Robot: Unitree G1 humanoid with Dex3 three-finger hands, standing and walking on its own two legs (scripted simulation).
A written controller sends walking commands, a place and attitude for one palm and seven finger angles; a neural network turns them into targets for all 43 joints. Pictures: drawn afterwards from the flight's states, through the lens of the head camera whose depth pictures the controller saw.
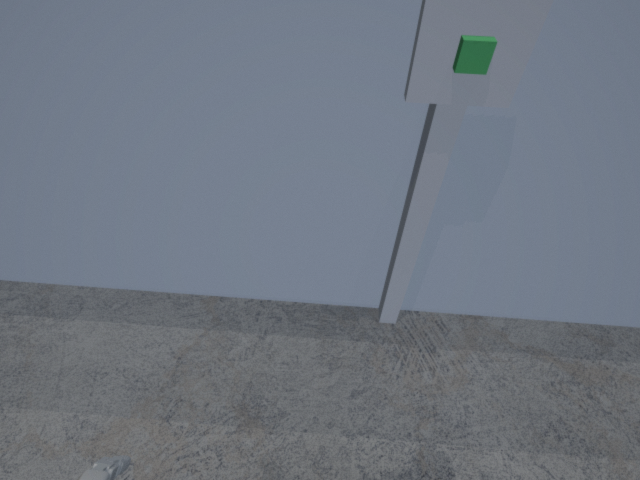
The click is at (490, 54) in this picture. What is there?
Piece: button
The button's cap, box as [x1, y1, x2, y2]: [453, 35, 496, 74]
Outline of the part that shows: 461,35 453,64 454,72 485,74 496,44 495,38 488,36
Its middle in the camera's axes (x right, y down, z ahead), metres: +0.26 -0.31 +0.65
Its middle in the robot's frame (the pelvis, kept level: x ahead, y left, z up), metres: +0.73 -0.21 +0.20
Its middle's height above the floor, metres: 0.97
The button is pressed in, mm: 0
